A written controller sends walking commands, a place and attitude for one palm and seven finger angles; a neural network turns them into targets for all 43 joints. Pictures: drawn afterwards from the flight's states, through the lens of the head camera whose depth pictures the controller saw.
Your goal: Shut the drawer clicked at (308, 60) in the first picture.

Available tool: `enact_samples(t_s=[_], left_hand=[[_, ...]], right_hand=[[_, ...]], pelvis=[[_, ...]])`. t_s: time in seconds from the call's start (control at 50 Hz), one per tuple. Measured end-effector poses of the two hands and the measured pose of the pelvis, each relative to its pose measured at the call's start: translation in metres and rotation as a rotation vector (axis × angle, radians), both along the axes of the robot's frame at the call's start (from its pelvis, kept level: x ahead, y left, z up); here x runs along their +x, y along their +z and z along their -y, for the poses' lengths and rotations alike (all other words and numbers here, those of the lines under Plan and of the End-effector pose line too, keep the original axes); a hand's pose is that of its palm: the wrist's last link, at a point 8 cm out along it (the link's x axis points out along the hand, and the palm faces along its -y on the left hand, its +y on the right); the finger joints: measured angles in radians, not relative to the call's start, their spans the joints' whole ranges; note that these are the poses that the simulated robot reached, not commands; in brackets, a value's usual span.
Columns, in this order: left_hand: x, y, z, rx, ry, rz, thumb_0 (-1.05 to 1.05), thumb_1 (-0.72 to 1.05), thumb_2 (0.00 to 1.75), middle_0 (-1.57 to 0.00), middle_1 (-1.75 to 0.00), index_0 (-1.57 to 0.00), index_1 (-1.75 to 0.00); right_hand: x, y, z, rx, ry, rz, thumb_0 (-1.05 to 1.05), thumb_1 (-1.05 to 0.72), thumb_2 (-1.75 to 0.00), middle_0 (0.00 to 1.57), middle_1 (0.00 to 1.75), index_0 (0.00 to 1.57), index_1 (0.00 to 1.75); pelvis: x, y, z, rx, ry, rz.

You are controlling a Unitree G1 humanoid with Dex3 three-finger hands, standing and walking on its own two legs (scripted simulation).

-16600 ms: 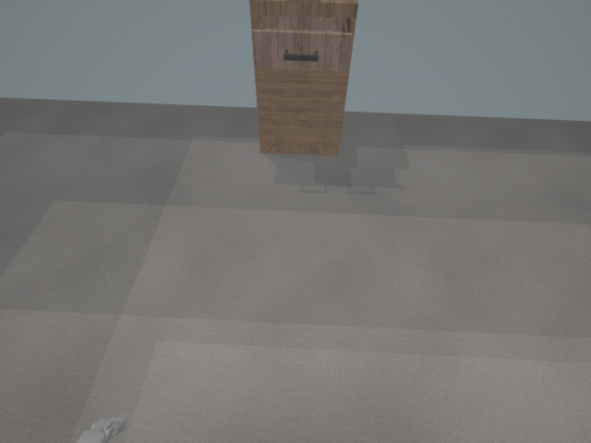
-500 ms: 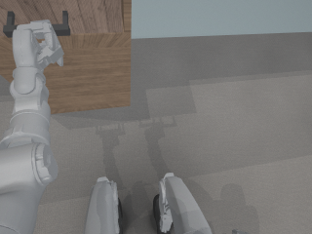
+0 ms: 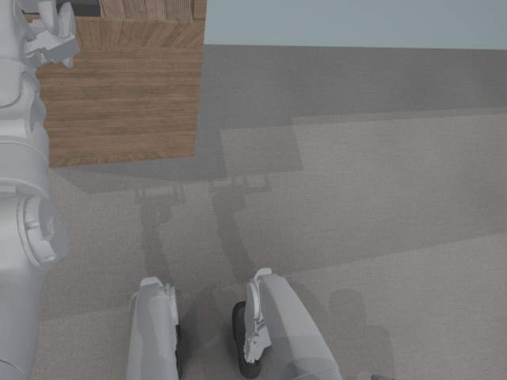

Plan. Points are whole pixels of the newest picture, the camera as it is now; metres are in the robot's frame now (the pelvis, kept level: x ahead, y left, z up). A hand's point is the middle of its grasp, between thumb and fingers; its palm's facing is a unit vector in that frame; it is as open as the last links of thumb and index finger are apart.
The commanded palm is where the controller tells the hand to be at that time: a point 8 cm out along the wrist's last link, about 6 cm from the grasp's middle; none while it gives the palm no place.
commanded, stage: pull the fist back off the drawer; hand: left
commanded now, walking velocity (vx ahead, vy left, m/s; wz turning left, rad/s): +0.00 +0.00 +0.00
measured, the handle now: out of the picture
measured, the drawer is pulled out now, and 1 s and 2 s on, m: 0.00 0.00 0.00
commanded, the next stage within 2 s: draw the hand back to the body in 0.64 s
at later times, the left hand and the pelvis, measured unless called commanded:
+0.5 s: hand (76, 38) +0.57 +0.19 +0.06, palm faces +0.07 -1.00 -0.02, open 2.9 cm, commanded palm +0.54 +0.21 +0.06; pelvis +0.01 +0.01 +0.01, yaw -1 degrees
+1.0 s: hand (43, 53) +0.49 +0.19 +0.12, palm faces +0.05 -1.00 -0.05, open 3.3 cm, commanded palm +0.46 +0.24 +0.13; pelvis +0.07 +0.00 +0.09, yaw +1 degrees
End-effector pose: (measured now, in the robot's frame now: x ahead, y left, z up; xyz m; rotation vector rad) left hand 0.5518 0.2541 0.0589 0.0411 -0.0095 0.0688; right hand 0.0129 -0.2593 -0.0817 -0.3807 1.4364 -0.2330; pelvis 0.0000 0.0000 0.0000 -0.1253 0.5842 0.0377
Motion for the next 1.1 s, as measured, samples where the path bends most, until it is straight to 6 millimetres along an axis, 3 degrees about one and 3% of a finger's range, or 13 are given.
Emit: enact_samples(t_s=[0.28,0.46,0.66,0.84,0.98,1.1], left_hand=[[-0.004,0.005,0.008,0.004,0.0,-0.03,-0.02,0.68,0.93,-1.4,-1.6,-1.4,-1.6],[-0.006,0.002,0.013,-0.013,0.002,-0.024,-0.04,0.75,0.92,-1.4,-1.6,-1.4,-1.6],[-0.018,-0.004,0.01,-0.01,0.021,-0.027,-0.01,0.86,0.9,-1.4,-1.6,-1.4,-1.6],[-0.025,0.012,0.008,-0.005,0.014,0.009,0.01,0.9,0.9,-1.4,-1.6,-1.4,-1.6],[-0.078,0.06,0.009,0.011,-0.02,-0.016,0.01,0.9,0.9,-1.4,-1.6,-1.4,-1.6],[-0.121,0.09,-0.007,-0.02,0.065,-0.046,0.01,0.9,0.9,-1.4,-1.6,-1.4,-1.6]], right_hand=[[-0.023,0.005,-0.015,0.041,-0.019,-0.018,0.0,-0.91,-0.9,0.2,0.3,0.2,0.3],[-0.011,0.005,-0.017,0.071,-0.034,-0.012,0.0,-0.91,-0.9,0.2,0.3,0.2,0.3],[0.036,0.007,-0.015,0.104,-0.029,0.033,0.0,-0.91,-0.9,0.2,0.3,0.2,0.3],[0.085,0.014,-0.01,0.112,-0.004,0.085,0.0,-0.91,-0.9,0.2,0.3,0.2,0.3],[0.13,0.049,-0.021,0.181,-0.015,0.196,0.01,-0.91,-0.9,0.2,0.3,0.2,0.3],[0.175,0.087,-0.024,0.185,0.064,0.332,0.01,-0.91,-0.9,0.2,0.3,0.2,0.3]], pelvis=[[-0.004,0.006,-0.006,-0.002,-0.005,0.008],[0.007,0.013,-0.007,0.011,-0.018,0.011],[0.029,0.026,-0.007,0.028,-0.025,0.016],[0.046,0.039,-0.005,0.038,-0.014,0.029],[0.066,0.082,-0.005,0.063,-0.016,0.108],[0.077,0.11,-0.001,0.079,0.012,0.196]])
